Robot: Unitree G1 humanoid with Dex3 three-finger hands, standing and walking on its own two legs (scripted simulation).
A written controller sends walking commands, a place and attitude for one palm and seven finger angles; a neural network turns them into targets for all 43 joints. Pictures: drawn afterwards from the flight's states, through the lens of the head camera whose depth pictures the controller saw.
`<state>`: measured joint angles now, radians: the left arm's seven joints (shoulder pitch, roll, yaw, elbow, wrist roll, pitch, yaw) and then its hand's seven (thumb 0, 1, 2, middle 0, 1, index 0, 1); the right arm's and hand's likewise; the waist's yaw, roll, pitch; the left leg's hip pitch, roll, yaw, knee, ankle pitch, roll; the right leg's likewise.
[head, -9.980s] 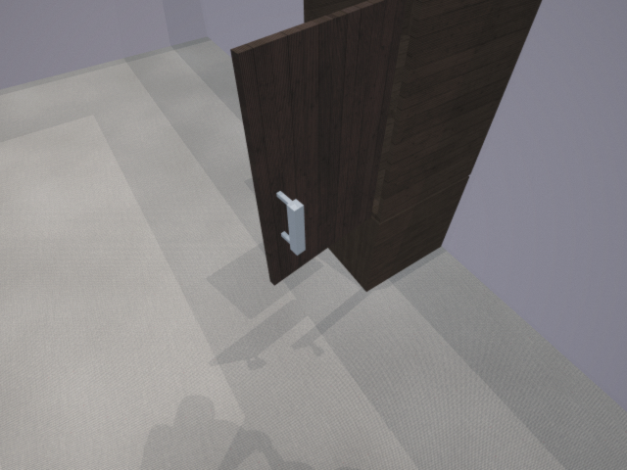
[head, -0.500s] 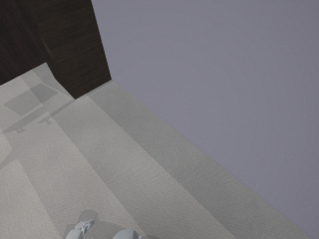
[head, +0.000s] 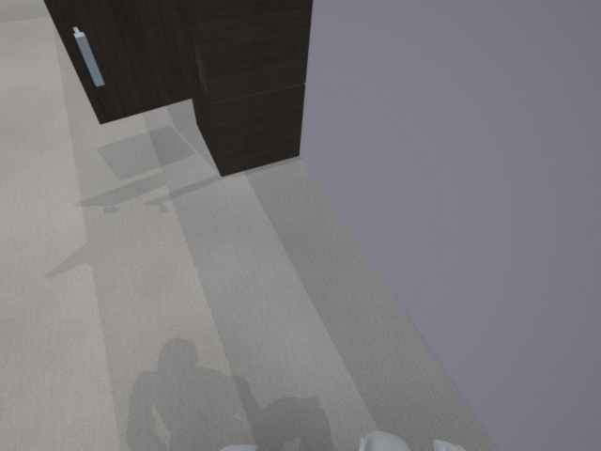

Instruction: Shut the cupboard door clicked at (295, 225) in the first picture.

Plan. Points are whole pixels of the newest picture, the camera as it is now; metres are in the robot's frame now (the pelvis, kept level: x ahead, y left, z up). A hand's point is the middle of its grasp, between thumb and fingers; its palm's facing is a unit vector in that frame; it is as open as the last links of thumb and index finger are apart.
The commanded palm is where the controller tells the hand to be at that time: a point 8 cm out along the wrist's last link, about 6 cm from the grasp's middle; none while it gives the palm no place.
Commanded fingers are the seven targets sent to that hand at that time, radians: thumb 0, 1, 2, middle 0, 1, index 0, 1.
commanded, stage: walk to a spot facing it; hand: left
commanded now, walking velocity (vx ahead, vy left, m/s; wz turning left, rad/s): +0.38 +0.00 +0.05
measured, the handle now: (87, 56) +1.01 +0.72 -0.11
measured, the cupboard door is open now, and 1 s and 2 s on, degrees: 98 98 98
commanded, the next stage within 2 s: turn to face it in 1.00 s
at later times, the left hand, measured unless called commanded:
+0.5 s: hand (255, 303) +0.36 +0.12 -0.15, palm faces +0.00 -0.99 -0.17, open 7.4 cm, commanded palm none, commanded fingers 0.00 0.90 0.90 -0.20 -0.30 -0.20 -0.30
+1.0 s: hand (213, 316) +0.34 +0.19 -0.18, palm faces +0.25 -0.96 -0.12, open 7.4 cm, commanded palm none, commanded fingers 0.00 0.90 0.90 -0.20 -0.30 -0.20 -0.30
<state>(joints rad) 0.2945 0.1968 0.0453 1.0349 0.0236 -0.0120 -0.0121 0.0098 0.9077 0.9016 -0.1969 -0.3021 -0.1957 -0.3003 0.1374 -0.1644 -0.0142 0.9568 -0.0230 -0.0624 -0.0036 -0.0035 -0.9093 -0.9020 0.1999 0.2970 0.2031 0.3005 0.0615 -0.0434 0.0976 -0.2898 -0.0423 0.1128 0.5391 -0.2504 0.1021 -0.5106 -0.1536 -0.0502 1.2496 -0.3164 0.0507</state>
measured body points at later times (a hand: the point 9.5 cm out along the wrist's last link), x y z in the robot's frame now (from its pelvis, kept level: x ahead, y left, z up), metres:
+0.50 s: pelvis +0.22 -0.05 +0.00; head +0.25 -0.05 +0.45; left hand +0.36 +0.17 -0.14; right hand +0.13 -0.27 -0.15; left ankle +0.12 +0.06 -0.64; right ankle +0.26 -0.14 -0.73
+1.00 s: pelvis +0.43 +0.04 +0.00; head +0.44 +0.08 +0.45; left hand +0.33 +0.25 -0.17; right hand +0.59 -0.17 -0.12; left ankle +0.47 +0.11 -0.73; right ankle +0.37 -0.11 -0.63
